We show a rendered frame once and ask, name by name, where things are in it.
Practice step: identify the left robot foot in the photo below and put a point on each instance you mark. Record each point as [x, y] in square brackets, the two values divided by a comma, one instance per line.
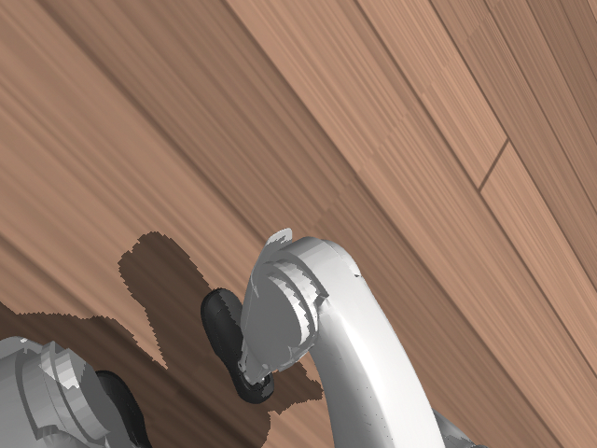
[127, 406]

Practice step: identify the right robot hand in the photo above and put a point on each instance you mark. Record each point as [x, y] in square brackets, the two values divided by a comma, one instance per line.
[452, 436]

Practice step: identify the right robot foot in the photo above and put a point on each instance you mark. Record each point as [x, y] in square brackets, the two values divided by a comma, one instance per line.
[221, 313]

